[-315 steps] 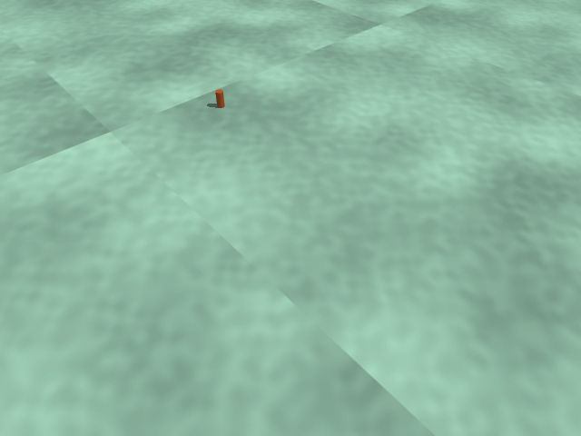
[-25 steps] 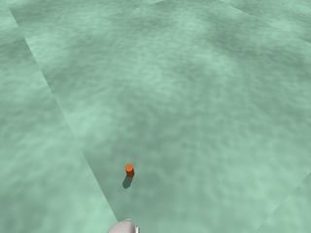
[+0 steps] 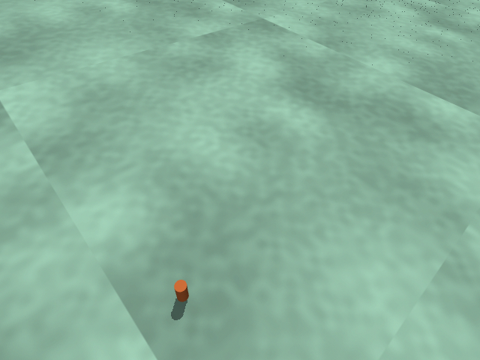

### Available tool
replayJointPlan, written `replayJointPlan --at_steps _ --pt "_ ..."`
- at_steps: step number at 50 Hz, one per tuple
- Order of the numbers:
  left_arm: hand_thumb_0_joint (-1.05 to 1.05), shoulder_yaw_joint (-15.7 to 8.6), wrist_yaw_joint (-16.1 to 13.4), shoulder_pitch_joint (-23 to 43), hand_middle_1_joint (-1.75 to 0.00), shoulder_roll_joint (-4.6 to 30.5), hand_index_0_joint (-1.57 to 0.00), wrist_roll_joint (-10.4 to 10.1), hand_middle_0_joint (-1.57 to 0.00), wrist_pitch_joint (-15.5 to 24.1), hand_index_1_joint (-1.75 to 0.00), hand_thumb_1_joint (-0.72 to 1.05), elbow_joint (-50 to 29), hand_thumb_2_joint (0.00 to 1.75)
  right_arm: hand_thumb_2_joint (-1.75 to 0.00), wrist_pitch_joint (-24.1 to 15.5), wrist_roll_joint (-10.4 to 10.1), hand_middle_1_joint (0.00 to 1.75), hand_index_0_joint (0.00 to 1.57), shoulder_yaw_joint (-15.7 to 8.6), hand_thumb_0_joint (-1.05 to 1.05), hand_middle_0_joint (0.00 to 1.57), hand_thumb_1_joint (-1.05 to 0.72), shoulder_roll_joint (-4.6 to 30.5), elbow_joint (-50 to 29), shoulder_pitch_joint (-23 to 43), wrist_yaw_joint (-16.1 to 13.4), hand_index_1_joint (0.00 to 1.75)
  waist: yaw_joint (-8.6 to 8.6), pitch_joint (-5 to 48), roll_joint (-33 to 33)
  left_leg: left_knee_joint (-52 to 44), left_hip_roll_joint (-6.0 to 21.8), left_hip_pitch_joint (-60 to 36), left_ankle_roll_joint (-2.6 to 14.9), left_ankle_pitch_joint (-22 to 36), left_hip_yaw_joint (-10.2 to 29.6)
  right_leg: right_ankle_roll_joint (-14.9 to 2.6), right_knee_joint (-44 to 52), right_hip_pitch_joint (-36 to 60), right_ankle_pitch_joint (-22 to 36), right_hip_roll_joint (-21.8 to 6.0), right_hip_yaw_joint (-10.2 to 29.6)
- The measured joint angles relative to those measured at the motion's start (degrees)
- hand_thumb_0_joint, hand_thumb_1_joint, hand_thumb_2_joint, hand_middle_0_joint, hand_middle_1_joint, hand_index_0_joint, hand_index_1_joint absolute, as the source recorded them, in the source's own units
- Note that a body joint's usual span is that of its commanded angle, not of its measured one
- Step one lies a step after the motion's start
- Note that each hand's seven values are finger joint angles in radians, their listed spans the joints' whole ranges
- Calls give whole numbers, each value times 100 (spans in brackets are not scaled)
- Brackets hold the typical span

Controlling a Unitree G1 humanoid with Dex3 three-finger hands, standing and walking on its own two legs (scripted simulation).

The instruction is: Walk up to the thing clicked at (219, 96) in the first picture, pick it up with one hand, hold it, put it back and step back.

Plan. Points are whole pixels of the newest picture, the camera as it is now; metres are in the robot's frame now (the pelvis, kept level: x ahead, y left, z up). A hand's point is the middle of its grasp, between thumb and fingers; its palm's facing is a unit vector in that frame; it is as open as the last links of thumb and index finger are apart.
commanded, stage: walk up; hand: left
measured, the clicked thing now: (181, 291) +0.50 +0.19 -0.71
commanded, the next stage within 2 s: stand in 1.48 s
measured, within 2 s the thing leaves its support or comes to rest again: neither
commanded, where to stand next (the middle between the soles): +0.12 -0.08 m, yaw +4 degrees
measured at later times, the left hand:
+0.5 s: hand out of the picture +0.15 +0.21 -0.14, palm faces +0.02 -0.95 -0.31, open 7.4 cm
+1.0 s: hand out of the picture +0.12 +0.22 -0.14, palm faces +0.05 -0.94 -0.33, open 7.4 cm
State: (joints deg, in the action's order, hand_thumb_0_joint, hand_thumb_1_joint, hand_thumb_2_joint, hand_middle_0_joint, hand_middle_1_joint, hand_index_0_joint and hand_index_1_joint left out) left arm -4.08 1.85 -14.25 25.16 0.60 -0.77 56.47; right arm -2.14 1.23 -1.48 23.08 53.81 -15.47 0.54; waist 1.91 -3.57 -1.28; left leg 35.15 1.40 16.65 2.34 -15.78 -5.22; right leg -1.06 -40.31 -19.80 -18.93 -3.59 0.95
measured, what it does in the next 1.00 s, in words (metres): steps on the spot: right foot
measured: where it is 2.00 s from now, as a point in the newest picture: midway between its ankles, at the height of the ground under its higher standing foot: outside the picture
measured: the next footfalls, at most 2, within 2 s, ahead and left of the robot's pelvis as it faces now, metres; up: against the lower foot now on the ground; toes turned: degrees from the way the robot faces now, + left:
right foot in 0.04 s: +0.08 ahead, -0.16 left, +0.00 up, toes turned -1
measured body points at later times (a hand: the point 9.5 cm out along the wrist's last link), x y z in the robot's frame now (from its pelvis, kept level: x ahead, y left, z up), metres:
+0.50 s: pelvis +0.04 -0.03 +0.02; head +0.06 -0.03 +0.47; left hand +0.15 +0.26 -0.11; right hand +0.15 -0.33 -0.11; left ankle +0.04 +0.10 -0.73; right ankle +0.04 -0.16 -0.73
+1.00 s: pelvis +0.04 -0.04 +0.02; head +0.07 -0.04 +0.47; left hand +0.12 +0.27 -0.11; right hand +0.14 -0.33 -0.12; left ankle +0.04 +0.10 -0.73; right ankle +0.04 -0.16 -0.73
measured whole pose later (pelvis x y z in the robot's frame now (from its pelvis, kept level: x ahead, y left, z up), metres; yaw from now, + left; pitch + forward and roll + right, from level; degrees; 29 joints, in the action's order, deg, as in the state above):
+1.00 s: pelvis +0.04 -0.04 +0.02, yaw +3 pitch -1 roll +0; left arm -1.8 0.9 -2.9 19.5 0.3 0.0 66.9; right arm -1.0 0.4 0.4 19.6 66.3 -3.9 0.4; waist 0.4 -3.6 0.4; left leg 20.0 1.8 8.1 -1.5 -10.6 0.1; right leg 0.5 -19.1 -6.2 -11.7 -1.4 -3.6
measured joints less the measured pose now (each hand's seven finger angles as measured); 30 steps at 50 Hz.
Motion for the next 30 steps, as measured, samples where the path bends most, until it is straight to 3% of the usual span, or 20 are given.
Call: replayJointPlan --at_steps 1,4,8,18,30 --pt "1 4 -14 9 -30 -2 -20 5 -20 10 -30 91 42 90 -90 40 -12 30 20 20 0 20 -90 -10 24 8 4 30 -8 35 -2 119 2 63 -32 -75 3 -19 268 184 29 16 -29" --pt "1 51 -85 148 -30 -170 -20 43 -20 68 -30 91 182 90 -90 123 -71 30 20 75 0 20 -91 -33 175 117 -13 30 -65 -1 186 362 89 154 -156 -258 145 249 487 350 231 136 -105" --pt "1 251 -76 365 -30 -386 -20 -20 -20 77 -30 91 339 90 -90 69 -127 30 20 133 0 20 -91 -156 426 314 9 30 -116 -25 189 -36 -67 -48 -168 -40 217 316 562 413 209 56 -86" --pt "1 401 -100 1087 -30 -653 -20 -118 -21 181 -30 91 647 90 -90 -3 -151 30 20 248 0 20 -91 -363 940 942 18 30 -135 -50 159 -815 -31 -426 -275 254 378 237 1333 842 472 115 -275" --pt "1 317 -119 1413 -30 -555 -20 -80 -21 150 -30 91 916 90 -90 36 -108 30 20 161 0 20 -91 -233 1121 1361 -25 30 -127 38 145 -1292 36 -701 -364 442 458 173 1831 1151 645 196 -370"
